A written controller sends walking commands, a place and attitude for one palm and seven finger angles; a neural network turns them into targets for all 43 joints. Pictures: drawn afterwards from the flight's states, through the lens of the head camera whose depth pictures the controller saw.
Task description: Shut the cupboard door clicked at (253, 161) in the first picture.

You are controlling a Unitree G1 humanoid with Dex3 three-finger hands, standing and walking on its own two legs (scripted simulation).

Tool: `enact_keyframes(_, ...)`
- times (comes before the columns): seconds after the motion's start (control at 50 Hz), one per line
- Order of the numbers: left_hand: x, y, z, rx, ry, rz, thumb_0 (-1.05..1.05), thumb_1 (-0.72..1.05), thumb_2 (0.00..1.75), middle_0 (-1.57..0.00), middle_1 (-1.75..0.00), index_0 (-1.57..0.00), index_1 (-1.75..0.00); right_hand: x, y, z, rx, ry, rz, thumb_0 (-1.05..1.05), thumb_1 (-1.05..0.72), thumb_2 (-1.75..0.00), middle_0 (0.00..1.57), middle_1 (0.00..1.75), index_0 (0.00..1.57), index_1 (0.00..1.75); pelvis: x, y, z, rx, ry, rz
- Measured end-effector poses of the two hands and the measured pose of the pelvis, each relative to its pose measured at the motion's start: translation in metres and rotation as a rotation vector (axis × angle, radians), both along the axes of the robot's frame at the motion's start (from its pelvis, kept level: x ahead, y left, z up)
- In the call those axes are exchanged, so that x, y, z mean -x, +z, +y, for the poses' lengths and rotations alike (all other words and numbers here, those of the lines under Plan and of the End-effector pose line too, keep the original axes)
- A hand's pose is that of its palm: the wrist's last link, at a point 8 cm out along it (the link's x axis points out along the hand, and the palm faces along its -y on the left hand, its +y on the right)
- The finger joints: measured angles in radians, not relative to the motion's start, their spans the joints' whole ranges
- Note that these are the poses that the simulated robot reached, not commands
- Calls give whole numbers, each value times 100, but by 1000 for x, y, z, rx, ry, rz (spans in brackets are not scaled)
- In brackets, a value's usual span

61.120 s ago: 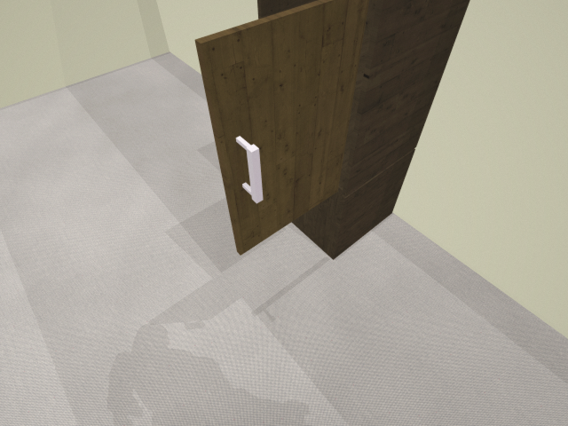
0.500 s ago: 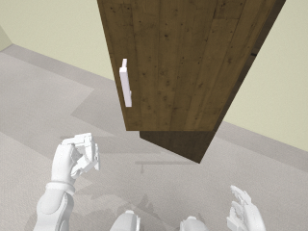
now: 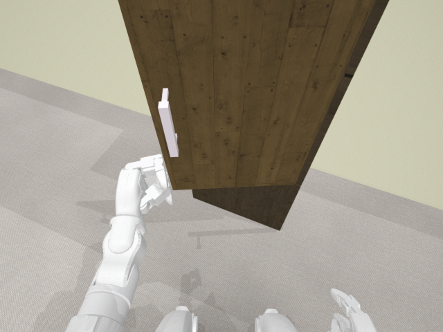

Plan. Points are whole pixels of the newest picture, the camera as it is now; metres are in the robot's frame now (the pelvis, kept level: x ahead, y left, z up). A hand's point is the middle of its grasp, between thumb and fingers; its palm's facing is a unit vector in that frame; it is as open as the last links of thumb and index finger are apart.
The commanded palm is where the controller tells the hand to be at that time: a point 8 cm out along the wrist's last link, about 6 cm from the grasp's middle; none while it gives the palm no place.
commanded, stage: bring the fist close to the handle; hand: left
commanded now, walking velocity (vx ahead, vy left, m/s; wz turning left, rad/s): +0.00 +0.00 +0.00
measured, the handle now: (170, 124) +0.51 +0.13 +0.05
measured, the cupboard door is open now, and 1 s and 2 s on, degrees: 26 26 11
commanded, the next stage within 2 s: push the door shut along its arc in 0.64 s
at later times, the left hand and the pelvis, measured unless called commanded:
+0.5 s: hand (180, 161) +0.41 +0.09 +0.06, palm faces +0.08 -1.00 -0.01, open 3.1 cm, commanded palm +0.38 +0.15 +0.06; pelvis +0.00 -0.01 +0.00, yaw -1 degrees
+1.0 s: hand (183, 149) +0.44 +0.09 +0.06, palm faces -0.01 -1.00 -0.03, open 3.1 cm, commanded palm +0.42 +0.14 +0.06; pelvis -0.01 +0.00 +0.00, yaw -1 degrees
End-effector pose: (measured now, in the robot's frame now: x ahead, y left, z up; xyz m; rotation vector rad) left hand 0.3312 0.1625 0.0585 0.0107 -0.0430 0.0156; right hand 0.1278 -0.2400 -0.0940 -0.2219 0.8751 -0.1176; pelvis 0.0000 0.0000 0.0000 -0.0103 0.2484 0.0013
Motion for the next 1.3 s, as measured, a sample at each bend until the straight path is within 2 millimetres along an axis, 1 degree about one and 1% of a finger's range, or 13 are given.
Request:
enact_keyframes(0.16, -31, 3, -16, -4, 12, 1, 2, 90, 90, -130, -150, -130, -150, 16, -6, -5, -8, -23, 51, 1, -91, -90, 20, 30, 21, 30, 3, 0, -3, -5, -5, 13)
enact_keyframes(0.32, -56, 4, -30, -4, 26, -2, 2, 90, 90, -130, -150, -130, -150, 44, -14, -14, -10, -60, 133, 1, -91, -90, 20, 30, 21, 30, 5, 0, -8, -13, -14, 33)
enact_keyframes(0.4, -60, 2, -28, -1, 44, 3, 2, 89, 90, -130, -150, -130, -150, 59, -15, -19, -12, -88, 173, 1, -91, -90, 20, 30, 21, 30, 5, 1, -10, -18, -24, 38)
enact_keyframes(0.52, -56, -1, -15, -4, 65, 8, 2, 89, 90, -130, -150, -130, -150, 73, -14, -24, -5, -111, 217, 1, -91, -90, 20, 30, 21, 30, 4, 4, -11, -19, -27, 37)
enact_keyframes(0.64, -54, -1, -6, 1, 58, -8, 2, 90, 90, -130, -150, -130, -150, 72, -13, -27, 13, -109, 224, 1, -91, -90, 20, 30, 20, 30, 3, 3, -10, -14, -20, 39)
enact_keyframes(0.82, -59, -3, -14, 9, 22, 3, 2, 90, 90, -130, -150, -130, -150, 51, -11, -21, 17, -87, 172, 1, -91, -90, 20, 30, 20, 30, 4, 2, -4, -7, -15, 43)
enact_keyframes(0.9, -69, -2, -19, -4, 0, -1, 2, 90, 90, -130, -150, -131, -150, 46, -12, -16, 12, -80, 157, 0, -91, -90, 20, 30, 21, 30, 5, 0, -2, -6, -14, 46)
enact_keyframes(0.98, -86, -1, -19, -19, -16, 9, 2, 89, 90, -130, -150, -131, -150, 49, -15, -12, 10, -85, 166, 0, -91, -90, 20, 30, 21, 30, 6, -3, -1, -5, -12, 57)
enact_keyframes(1.06, -98, 0, -16, -20, -28, 15, 2, 89, 90, -132, -150, -131, -150, 60, -20, -11, 7, -95, 202, 0, -91, -90, 20, 30, 21, 30, 6, -5, 0, -3, -12, 74)
enact_keyframes(1.16, -112, 1, -13, -24, -48, 21, 1, 89, 90, -133, -150, -130, -150, 83, -26, -12, 11, -116, 273, 0, -91, -90, 20, 30, 21, 30, 7, -8, 1, -2, -12, 90)
enact_keyframes(1.24, -121, 1, -13, -27, -73, 25, 1, 89, 90, -133, -150, -130, -150, 102, -28, -15, 19, -142, 326, 0, -91, -90, 20, 30, 21, 30, 8, -11, 2, 1, -11, 102)
enact_keyframes(1.3, -126, 1, -18, -30, -98, 30, 1, 89, 90, -133, -150, -130, -150, 116, -29, -17, 24, -158, 360, 0, -91, -90, 20, 30, 21, 30, 8, -12, 2, 3, -11, 108)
